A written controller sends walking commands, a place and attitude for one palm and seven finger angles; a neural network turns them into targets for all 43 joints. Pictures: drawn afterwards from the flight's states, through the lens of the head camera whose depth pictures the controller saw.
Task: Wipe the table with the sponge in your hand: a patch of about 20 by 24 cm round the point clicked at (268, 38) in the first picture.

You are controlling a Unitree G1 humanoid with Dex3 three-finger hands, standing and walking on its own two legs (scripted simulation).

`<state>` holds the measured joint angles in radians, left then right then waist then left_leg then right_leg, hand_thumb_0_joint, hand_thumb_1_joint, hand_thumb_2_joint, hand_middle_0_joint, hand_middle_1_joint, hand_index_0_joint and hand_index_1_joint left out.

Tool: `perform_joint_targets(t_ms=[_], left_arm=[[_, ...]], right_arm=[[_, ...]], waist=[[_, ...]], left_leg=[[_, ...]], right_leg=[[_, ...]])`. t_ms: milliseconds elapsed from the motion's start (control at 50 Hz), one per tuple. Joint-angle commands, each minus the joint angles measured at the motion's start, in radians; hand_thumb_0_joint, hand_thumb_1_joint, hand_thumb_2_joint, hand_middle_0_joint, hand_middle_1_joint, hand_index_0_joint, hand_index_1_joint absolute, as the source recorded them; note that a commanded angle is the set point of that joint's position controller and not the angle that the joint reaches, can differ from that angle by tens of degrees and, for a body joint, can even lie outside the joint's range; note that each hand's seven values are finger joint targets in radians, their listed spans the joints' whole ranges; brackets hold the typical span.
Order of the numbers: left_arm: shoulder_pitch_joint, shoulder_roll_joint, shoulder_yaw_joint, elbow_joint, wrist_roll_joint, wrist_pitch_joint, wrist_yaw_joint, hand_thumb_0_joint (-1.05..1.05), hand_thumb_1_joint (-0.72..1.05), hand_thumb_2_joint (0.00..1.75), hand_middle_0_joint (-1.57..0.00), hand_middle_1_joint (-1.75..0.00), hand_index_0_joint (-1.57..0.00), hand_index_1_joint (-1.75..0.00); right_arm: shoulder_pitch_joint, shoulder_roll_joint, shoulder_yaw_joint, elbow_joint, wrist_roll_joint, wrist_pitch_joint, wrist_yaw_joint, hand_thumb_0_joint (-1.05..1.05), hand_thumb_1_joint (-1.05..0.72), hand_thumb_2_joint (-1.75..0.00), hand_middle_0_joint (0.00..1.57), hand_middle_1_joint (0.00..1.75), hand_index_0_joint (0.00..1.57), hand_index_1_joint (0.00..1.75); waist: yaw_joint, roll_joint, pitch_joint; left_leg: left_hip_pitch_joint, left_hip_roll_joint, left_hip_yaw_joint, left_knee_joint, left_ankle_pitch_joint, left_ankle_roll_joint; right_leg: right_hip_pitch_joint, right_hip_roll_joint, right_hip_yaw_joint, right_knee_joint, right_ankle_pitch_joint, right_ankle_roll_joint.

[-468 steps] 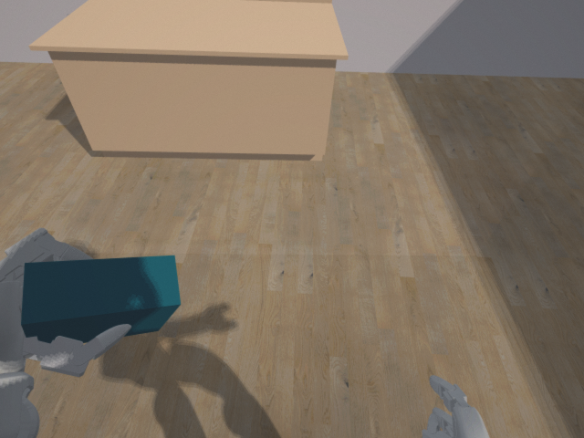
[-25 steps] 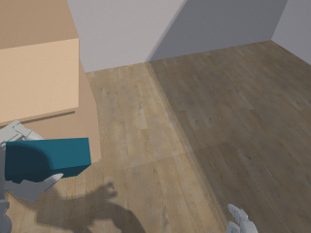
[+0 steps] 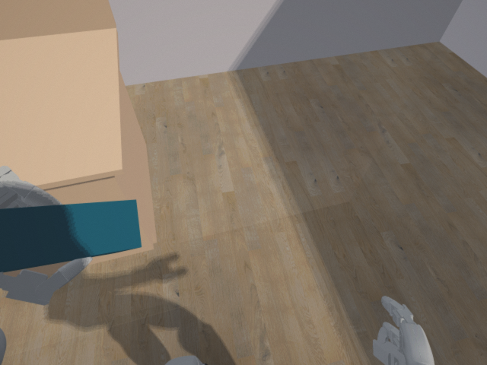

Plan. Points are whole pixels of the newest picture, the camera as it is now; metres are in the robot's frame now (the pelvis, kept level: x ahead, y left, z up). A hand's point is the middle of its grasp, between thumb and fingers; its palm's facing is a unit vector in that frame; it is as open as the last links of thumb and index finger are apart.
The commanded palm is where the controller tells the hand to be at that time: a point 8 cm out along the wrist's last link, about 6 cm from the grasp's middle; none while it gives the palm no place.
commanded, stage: take the last steps up to it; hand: left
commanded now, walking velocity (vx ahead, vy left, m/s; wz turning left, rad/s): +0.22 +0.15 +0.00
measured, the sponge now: (87, 234) +0.23 +0.20 +0.16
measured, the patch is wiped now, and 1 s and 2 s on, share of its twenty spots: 0.00 0.00 0.00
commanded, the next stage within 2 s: come to a stop and stand still in 0.30 s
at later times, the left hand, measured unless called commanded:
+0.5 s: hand (61, 167) +0.32 +0.26 +0.17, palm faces +0.35 -0.79 -0.50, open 9.4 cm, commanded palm +0.25 +0.31 +0.19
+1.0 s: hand (60, 162) +0.32 +0.26 +0.18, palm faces +0.31 -0.82 -0.48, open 9.4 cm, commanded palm +0.26 +0.31 +0.19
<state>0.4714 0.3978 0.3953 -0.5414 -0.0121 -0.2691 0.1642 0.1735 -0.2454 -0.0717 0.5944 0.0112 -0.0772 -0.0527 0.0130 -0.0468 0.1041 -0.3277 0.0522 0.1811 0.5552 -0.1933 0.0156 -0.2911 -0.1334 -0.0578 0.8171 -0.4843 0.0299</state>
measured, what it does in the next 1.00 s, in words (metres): steps on the spot: right foot, then left foot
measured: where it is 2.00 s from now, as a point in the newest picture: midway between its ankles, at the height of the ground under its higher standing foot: outside the picture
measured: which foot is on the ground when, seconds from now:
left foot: down 0.00-0.26, up 0.28-0.58, down 0.60-0.96, up 0.98-1.00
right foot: up 0.00-0.22, down 0.24-0.60, up 0.62-0.92, down 0.94-1.00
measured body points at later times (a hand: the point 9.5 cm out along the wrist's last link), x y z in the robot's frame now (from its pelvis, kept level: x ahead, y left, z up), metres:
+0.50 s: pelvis +0.09 +0.03 +0.02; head +0.15 +0.01 +0.46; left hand +0.29 +0.30 +0.20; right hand +0.25 -0.22 -0.10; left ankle +0.13 +0.18 -0.68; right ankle +0.07 -0.07 -0.72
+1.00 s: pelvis +0.09 +0.04 +0.01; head +0.13 +0.02 +0.45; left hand +0.30 +0.30 +0.21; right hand +0.26 -0.16 -0.09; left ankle +0.16 +0.19 -0.72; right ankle +0.09 -0.04 -0.72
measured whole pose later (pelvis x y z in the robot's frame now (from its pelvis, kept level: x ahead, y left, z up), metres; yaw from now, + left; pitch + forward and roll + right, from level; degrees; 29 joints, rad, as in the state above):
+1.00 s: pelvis +0.09 +0.04 +0.01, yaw -3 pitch -1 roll -1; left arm 0.49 0.39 0.37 -0.55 -0.05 -0.15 0.13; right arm 0.17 -0.15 0.05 0.56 0.01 -0.06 -0.01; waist 0.00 0.05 0.10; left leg -0.37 0.14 0.11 0.58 -0.25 -0.04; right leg -0.24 0.02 -0.14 0.54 -0.28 -0.05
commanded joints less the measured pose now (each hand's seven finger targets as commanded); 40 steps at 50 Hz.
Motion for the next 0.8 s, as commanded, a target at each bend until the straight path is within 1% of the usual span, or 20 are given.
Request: perform_joint_targets(t_ms=[0, 80, 160, 200, 220, 240, 260, 280, 320, 360, 420, 480, 520, 540, 580, 600, 620, 640, 700, 780], left_arm=[[-0.073, 0.174, 0.115, -0.21, -0.009, -0.061, 0.008, 0.0, 0.1, 1.3, -1.2, -1.6, -1.2, -1.6], [0.007, 0.132, 0.087, -0.274, -0.018, -0.053, 0.003, 0.0, 0.1, 1.3, -1.2, -1.6, -1.2, -1.6], [0.037, 0.143, 0.106, -0.193, -0.025, -0.019, 0.007, 0.0, 0.1, 1.3, -1.2, -1.6, -1.2, -1.6], [0.01, 0.142, 0.108, -0.145, -0.023, -0.006, 0.005, 0.0, 0.1, 1.3, -1.2, -1.6, -1.2, -1.6], [-0.001, 0.153, 0.112, -0.117, -0.016, 0.001, 0.003, 0.0, 0.1, 1.3, -1.2, -1.6, -1.2, -1.6], [-0.035, 0.185, 0.126, -0.113, -0.015, -0.001, 0.005, 0.0, 0.1, 1.3, -1.2, -1.6, -1.2, -1.6], [-0.013, 0.187, 0.148, -0.048, -0.035, 0.001, 0.003, 0.0, 0.1, 1.3, -1.2, -1.6, -1.2, -1.6], [-0.023, 0.177, 0.136, -0.059, -0.039, -0.005, -0.001, 0.0, 0.1, 1.3, -1.2, -1.6, -1.2, -1.6], [-0.032, 0.176, 0.138, -0.106, -0.026, -0.025, -0.004, 0.0, 0.1, 1.3, -1.2, -1.6, -1.2, -1.6], [0.008, 0.156, 0.119, -0.119, -0.007, -0.046, 0.005, 0.0, 0.1, 1.3, -1.2, -1.6, -1.2, -1.6], [0.019, 0.161, 0.112, -0.182, -0.009, -0.041, 0.019, 0.0, 0.1, 1.3, -1.2, -1.6, -1.2, -1.6], [0.036, 0.163, 0.121, -0.235, -0.009, -0.02, 0.031, 0.0, 0.1, 1.3, -1.2, -1.6, -1.2, -1.6], [0.034, 0.16, 0.118, -0.249, -0.011, -0.006, 0.036, 0.0, 0.1, 1.3, -1.2, -1.6, -1.2, -1.6], [0.019, 0.154, 0.113, -0.27, -0.013, -0.01, 0.034, 0.0, 0.1, 1.3, -1.2, -1.6, -1.2, -1.6], [-0.035, 0.162, 0.106, -0.287, -0.018, -0.023, 0.026, 0.0, 0.1, 1.3, -1.2, -1.6, -1.2, -1.6], [-0.009, 0.162, 0.126, -0.217, -0.012, -0.025, 0.02, 0.0, 0.1, 1.3, -1.2, -1.6, -1.2, -1.6], [-0.014, 0.197, 0.15, -0.241, -0.02, -0.03, 0.013, 0.0, 0.1, 1.3, -1.2, -1.6, -1.2, -1.6], [-0.035, 0.188, 0.136, -0.285, -0.015, -0.033, 0.012, 0.0, 0.1, 1.3, -1.2, -1.6, -1.2, -1.6], [0.021, 0.135, 0.09, -0.352, -0.03, -0.006, -0.002, 0.0, 0.1, 1.3, -1.2, -1.6, -1.2, -1.6], [0.045, 0.123, 0.082, -0.305, -0.044, 0.027, -0.013, 0.0, 0.1, 1.3, -1.2, -1.6, -1.2, -1.6]], right_arm=[[-0.038, -0.07, -0.01, -0.12, 0.002, -0.06, -0.002, 0.0, -0.9, -0.9, 0.2, 0.3, 0.2, 0.3], [-0.038, -0.059, 0.006, -0.113, 0.007, -0.083, 0.008, 0.0, -0.9, -0.9, 0.2, 0.3, 0.2, 0.3], [-0.026, -0.058, 0.022, -0.111, 0.001, -0.073, -0.007, 0.0, -0.9, -0.9, 0.2, 0.3, 0.2, 0.3], [-0.04, -0.059, 0.023, -0.109, 0.004, -0.055, -0.015, 0.0, -0.9, -0.9, 0.2, 0.3, 0.2, 0.3], [-0.034, -0.049, 0.025, -0.113, 0.005, -0.044, -0.015, 0.0, -0.9, -0.9, 0.2, 0.3, 0.2, 0.3], [-0.041, -0.03, 0.034, -0.127, 0.002, -0.035, -0.01, 0.0, -0.9, -0.9, 0.2, 0.3, 0.2, 0.3], [-0.044, -0.049, 0.019, -0.127, 0.009, -0.033, 0.003, 0.0, -0.9, -0.9, 0.2, 0.3, 0.2, 0.3], [-0.05, -0.049, 0.021, -0.111, 0.006, -0.025, 0.011, 0.0, -0.9, -0.9, 0.2, 0.3, 0.2, 0.3], [-0.086, -0.031, 0.047, -0.105, 0.003, -0.005, 0.017, 0.0, -0.9, -0.9, 0.2, 0.3, 0.2, 0.3], [-0.091, -0.028, 0.048, -0.104, -0.008, -0.001, 0.015, 0.0, -0.9, -0.9, 0.2, 0.3, 0.2, 0.3], [-0.095, -0.026, 0.041, -0.127, -0.01, 0.003, 0.002, 0.0, -0.9, -0.9, 0.2, 0.3, 0.2, 0.3], [-0.085, -0.021, 0.036, -0.158, -0.012, 0.0, -0.009, 0.0, -0.9, -0.9, 0.2, 0.3, 0.2, 0.3], [-0.047, -0.029, 0.024, -0.163, -0.008, 0.008, -0.024, 0.0, -0.9, -0.9, 0.2, 0.3, 0.2, 0.3], [-0.04, -0.038, 0.015, -0.173, -0.005, 0.008, -0.032, 0.0, -0.9, -0.9, 0.2, 0.3, 0.2, 0.3], [-0.012, -0.089, -0.01, -0.183, 0.002, -0.001, -0.024, 0.0, -0.9, -0.9, 0.2, 0.3, 0.2, 0.3], [-0.005, -0.076, -0.007, -0.172, -0.007, -0.011, -0.016, 0.0, -0.9, -0.9, 0.2, 0.3, 0.2, 0.3], [-0.021, -0.074, -0.001, -0.168, -0.021, -0.023, -0.01, 0.0, -0.9, -0.9, 0.2, 0.3, 0.2, 0.3], [-0.017, -0.067, 0.003, -0.158, -0.019, -0.028, 0.001, 0.0, -0.9, -0.9, 0.2, 0.3, 0.2, 0.3], [-0.02, -0.07, 0.008, -0.167, -0.011, -0.049, 0.036, 0.0, -0.9, -0.9, 0.2, 0.3, 0.2, 0.3], [-0.017, -0.068, 0.023, -0.174, -0.014, -0.056, 0.041, 0.0, -0.9, -0.9, 0.2, 0.3, 0.2, 0.3]], waist=[[-0.025, 0.306, -0.206], [-0.009, 0.299, -0.204], [-0.012, 0.242, -0.215], [-0.007, 0.171, -0.221], [-0.012, 0.036, -0.241], [-0.02, -0.183, -0.232], [-0.001, -0.28, -0.208], [-0.008, -0.224, -0.186], [-0.003, -0.084, -0.184], [-0.003, -0.081, -0.179], [-0.004, -0.121, -0.203], [0.012, -0.12, -0.224], [-0.019, -0.075, -0.262], [-0.018, -0.007, -0.276], [-0.01, 0.285, -0.288], [-0.014, 0.315, -0.268], [-0.012, 0.367, -0.28], [-0.02, 0.334, -0.288], [-0.019, 0.336, -0.282], [-0.026, 0.328, -0.237]], left_leg=[[0.287, 0.337, -0.441, -0.242, 0.107, 0.253], [0.182, 0.233, -0.218, -0.228, 0.191, 0.171], [0.151, 0.212, -0.162, -0.171, 0.172, 0.114], [0.062, 0.184, -0.123, -0.051, 0.078, 0.076], [-0.036, 0.123, -0.074, 0.11, 0.005, 0.047], [-0.24, 0.005, -0.017, 0.303, -0.186, -0.006], [-0.341, -0.025, -0.096, 0.521, -0.336, -0.032], [-0.374, 0.001, -0.183, 0.632, -0.308, -0.043], [-0.39, 0.034, -0.193, 0.646, -0.256, -0.054], [-0.342, 0.035, -0.145, 0.543, -0.201, -0.055], [-0.168, 0.014, -0.055, 0.264, -0.149, -0.053], [-0.06, -0.032, 0.0, 0.084, -0.062, -0.051], [0.112, -0.035, -0.003, -0.08, 0.105, -0.052], [0.209, 0.018, -0.034, -0.128, 0.239, -0.042], [0.319, 0.305, -0.337, -0.164, 0.718, 0.085], [0.303, 0.353, -0.392, -0.201, 0.722, 0.134], [0.294, 0.369, -0.419, -0.199, 0.683, 0.15], [0.316, 0.353, -0.374, -0.175, 0.682, 0.156], [0.278, 0.289, -0.234, -0.178, 0.579, 0.098], [0.187, 0.296, -0.225, -0.22, 0.376, 0.087]], right_leg=[[-0.346, 0.013, 0.018, 0.388, -0.092, -0.005], [-0.191, 0.033, -0.068, 0.116, 0.028, 0.002], [-0.01, 0.089, -0.137, -0.181, 0.103, 0.002], [0.137, 0.068, -0.11, -0.346, 0.229, -0.016], [0.228, -0.037, 0.043, -0.4, 0.329, -0.068], [0.34, -0.235, 0.362, -0.453, 0.485, -0.155], [0.352, -0.341, 0.519, -0.494, 0.596, -0.204], [0.335, -0.353, 0.471, -0.479, 0.642, -0.214], [0.339, -0.298, 0.274, -0.425, 0.816, -0.191], [0.306, -0.243, 0.119, -0.414, 0.921, -0.156], [0.254, -0.194, 0.019, -0.39, 0.94, -0.138], [0.25, -0.156, -0.003, -0.347, 0.932, -0.124], [0.209, -0.113, -0.041, -0.268, 0.806, -0.077], [0.161, -0.069, -0.045, -0.204, 0.683, -0.046], [-0.065, 0.075, -0.04, 0.04, -0.096, 0.008], [-0.132, 0.107, -0.001, 0.17, -0.171, 0.005], [-0.144, 0.086, 0.04, 0.215, -0.132, 0.004], [-0.153, 0.079, 0.046, 0.203, -0.084, 0.007], [-0.11, 0.104, -0.011, 0.084, 0.005, 0.008], [-0.033, 0.129, -0.045, -0.081, 0.024, 0.014]])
